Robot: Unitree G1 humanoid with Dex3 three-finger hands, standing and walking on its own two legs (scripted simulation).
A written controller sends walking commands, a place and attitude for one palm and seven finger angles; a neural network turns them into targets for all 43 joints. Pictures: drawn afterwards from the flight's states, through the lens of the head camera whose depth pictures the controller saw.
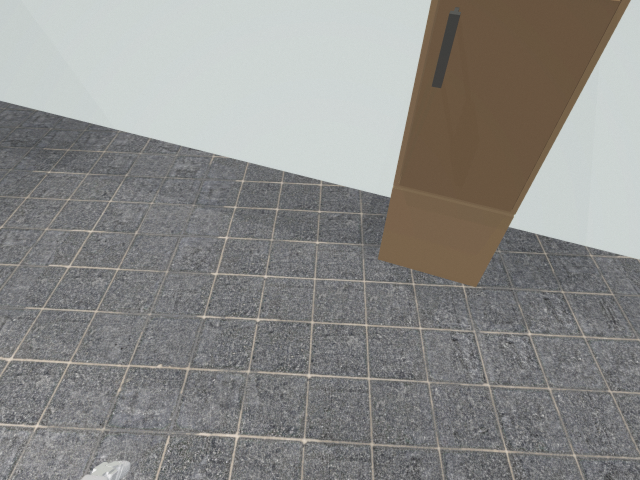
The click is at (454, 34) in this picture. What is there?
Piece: cupboard door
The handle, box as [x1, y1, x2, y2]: [432, 7, 460, 87]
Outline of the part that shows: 458,7 455,7 454,10 450,11 432,86 440,87 460,13 458,11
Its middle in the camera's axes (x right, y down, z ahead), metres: +0.31 -0.46 +0.94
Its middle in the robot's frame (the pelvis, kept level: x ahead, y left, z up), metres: +1.04 -0.25 +0.12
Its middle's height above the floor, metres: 0.89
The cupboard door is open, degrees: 0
